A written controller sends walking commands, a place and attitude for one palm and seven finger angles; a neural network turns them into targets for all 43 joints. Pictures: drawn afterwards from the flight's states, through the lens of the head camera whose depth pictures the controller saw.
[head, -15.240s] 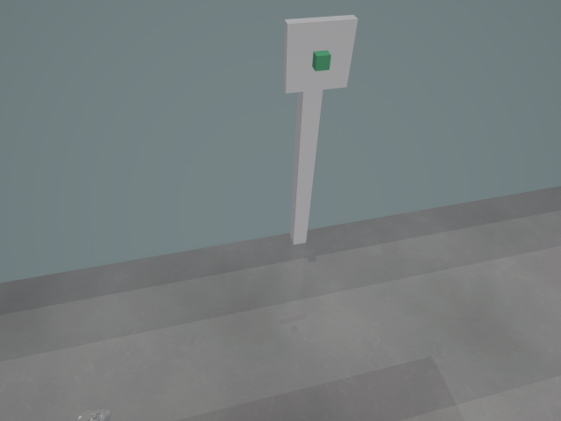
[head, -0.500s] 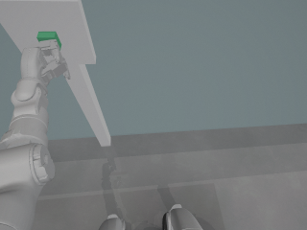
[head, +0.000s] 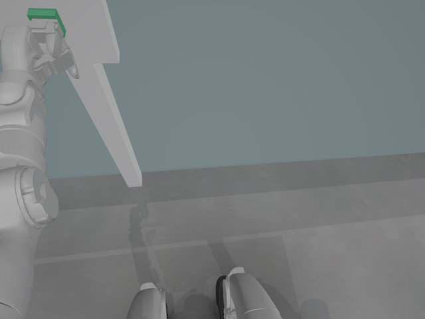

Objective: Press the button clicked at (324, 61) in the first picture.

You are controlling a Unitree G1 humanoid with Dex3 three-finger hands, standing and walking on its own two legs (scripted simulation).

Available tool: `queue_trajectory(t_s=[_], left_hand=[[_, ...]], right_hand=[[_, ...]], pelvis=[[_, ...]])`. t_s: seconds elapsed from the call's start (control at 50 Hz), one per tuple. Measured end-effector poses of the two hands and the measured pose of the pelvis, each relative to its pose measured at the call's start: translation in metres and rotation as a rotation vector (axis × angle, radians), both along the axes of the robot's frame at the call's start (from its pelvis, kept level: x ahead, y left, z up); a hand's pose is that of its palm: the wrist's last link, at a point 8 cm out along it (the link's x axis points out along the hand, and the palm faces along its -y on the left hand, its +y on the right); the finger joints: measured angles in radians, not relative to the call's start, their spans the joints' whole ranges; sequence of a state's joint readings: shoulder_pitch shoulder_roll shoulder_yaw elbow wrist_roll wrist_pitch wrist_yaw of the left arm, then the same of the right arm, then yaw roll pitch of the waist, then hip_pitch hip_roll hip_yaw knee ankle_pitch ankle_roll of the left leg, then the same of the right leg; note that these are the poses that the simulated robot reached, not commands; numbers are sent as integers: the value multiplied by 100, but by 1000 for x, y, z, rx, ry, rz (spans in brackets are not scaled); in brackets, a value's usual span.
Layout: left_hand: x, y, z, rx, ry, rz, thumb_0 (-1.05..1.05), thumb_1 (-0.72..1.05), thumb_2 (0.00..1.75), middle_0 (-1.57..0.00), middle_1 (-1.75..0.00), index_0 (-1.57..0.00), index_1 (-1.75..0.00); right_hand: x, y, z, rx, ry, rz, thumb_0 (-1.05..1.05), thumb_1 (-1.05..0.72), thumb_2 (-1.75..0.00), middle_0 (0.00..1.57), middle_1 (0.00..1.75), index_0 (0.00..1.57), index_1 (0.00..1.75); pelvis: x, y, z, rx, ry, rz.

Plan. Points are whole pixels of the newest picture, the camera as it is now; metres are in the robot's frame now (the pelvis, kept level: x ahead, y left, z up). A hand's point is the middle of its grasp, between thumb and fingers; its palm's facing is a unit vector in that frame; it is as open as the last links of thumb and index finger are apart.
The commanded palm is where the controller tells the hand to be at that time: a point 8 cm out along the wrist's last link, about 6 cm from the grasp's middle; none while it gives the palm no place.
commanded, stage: pull the fist back off the button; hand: left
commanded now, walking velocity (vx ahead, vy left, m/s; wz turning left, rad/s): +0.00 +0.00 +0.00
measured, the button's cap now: (48, 19) +0.60 +0.21 +0.14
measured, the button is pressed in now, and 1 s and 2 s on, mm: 11 0 0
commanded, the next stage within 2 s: draw the hand back to the body in 1.10 s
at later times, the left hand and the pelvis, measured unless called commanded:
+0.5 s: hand (68, 66) +0.53 +0.18 +0.11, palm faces +0.00 -1.00 +0.00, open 3.4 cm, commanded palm +0.49 +0.23 +0.11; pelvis +0.01 +0.00 +0.01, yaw -2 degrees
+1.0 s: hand (68, 104) +0.45 +0.17 +0.11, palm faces +0.01 -1.00 -0.01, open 3.1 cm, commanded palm +0.42 +0.22 +0.11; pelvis +0.05 +0.00 +0.03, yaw -1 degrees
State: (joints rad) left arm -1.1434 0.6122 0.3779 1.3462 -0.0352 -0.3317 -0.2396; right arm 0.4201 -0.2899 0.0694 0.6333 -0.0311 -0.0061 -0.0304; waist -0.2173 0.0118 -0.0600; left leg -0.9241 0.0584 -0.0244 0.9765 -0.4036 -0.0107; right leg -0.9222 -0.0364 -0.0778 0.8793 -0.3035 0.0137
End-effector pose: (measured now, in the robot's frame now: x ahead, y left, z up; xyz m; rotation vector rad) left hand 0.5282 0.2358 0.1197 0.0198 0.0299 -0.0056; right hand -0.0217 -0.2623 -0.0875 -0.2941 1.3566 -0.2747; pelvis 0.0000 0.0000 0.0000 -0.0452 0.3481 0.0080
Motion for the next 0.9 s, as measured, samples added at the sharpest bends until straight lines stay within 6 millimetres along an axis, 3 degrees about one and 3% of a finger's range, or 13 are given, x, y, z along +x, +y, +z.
queue_trajectory(t_s=[0.26,0.42,0.6,0.9], left_hand=[[-5,-1,0,1,-3,10,4,89,89,-130,-150,-153,-150],[-15,-1,-2,-9,-15,5,3,90,90,-130,-150,-148,-150],[-33,-1,-8,-10,-25,14,2,90,90,-130,-150,-136,-150],[-81,-6,-11,-12,-35,19,2,90,90,-130,-150,-130,-150]], right_hand=[[-12,4,-1,13,-4,-8,1,-91,-90,20,30,21,30],[0,7,1,33,-28,-19,1,-90,-90,20,30,21,30],[41,6,4,49,-112,-23,1,-91,-90,20,30,20,30],[143,5,14,85,-312,65,1,-91,-90,20,30,20,30]], pelvis=[[-6,2,-1,2,-2,-11],[2,3,4,8,-24,-26],[20,4,13,15,-61,-43],[45,-2,26,25,-135,-27]])
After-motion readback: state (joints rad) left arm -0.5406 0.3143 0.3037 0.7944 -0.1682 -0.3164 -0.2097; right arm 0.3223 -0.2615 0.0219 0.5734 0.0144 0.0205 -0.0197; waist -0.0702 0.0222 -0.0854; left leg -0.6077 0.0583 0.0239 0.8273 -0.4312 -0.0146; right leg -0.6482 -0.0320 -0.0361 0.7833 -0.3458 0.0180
